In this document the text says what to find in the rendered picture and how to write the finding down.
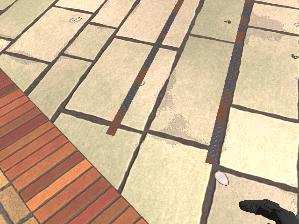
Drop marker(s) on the robot right hand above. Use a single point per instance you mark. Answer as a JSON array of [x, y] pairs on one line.
[[270, 210]]

